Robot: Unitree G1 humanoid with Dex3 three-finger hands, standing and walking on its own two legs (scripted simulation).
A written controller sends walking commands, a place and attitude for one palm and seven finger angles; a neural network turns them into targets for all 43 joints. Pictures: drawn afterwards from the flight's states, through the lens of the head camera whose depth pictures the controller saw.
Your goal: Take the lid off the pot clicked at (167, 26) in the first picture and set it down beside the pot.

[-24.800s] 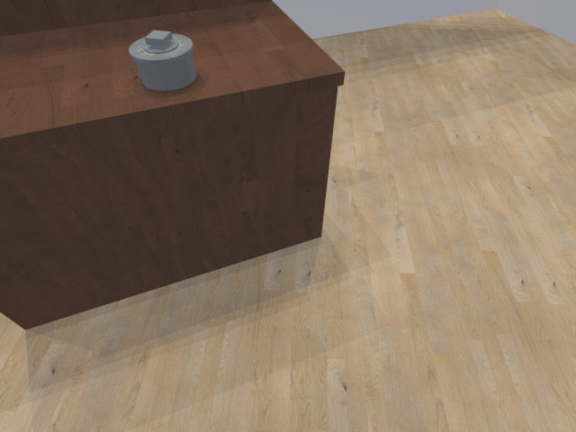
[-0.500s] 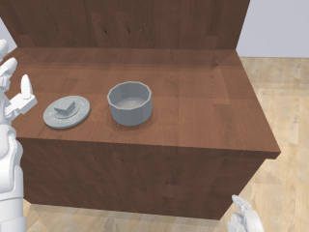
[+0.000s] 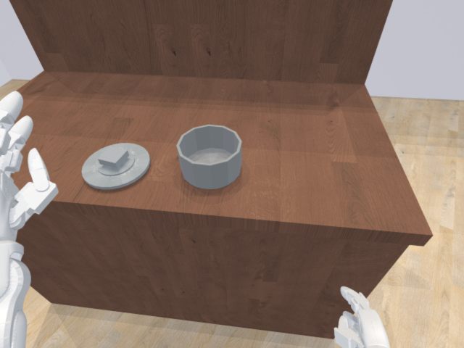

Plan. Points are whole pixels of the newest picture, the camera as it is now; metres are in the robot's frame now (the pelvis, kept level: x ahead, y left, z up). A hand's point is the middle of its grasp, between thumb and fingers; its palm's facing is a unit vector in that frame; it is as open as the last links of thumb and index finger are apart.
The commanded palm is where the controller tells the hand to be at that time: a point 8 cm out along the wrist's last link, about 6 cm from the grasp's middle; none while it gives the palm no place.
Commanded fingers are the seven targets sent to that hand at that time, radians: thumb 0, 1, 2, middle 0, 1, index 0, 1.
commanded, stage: draw the hand back to the body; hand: left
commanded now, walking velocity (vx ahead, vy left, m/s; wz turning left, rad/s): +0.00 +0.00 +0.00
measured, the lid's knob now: (113, 157) +0.48 +0.35 +0.04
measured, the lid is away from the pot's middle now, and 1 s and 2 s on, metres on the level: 0.23 0.23 0.23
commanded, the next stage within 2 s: step back with the hand held close in 0.36 s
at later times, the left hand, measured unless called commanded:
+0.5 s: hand (38, 222) +0.18 +0.25 +0.22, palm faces +0.47 -0.82 -0.34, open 7.4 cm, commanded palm +0.12 +0.29 +0.23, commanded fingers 0.00 0.90 0.90 -0.20 -0.30 -0.20 -0.30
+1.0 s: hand out of the picture +0.12 +0.26 +0.21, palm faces +0.37 -0.78 -0.51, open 7.4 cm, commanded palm +0.06 +0.32 +0.23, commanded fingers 0.00 0.90 0.90 -0.20 -0.30 -0.20 -0.30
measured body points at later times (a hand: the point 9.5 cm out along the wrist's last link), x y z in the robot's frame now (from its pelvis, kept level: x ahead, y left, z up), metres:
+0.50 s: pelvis +0.00 +0.00 +0.00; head -0.03 +0.00 +0.45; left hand +0.15 +0.29 +0.24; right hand +0.21 -0.19 -0.08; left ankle +0.01 +0.13 -0.75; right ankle -0.03 -0.14 -0.75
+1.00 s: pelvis -0.07 +0.03 -0.01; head -0.04 +0.05 +0.43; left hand +0.10 +0.31 +0.24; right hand +0.11 -0.20 -0.08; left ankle +0.01 +0.13 -0.75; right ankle -0.03 -0.14 -0.75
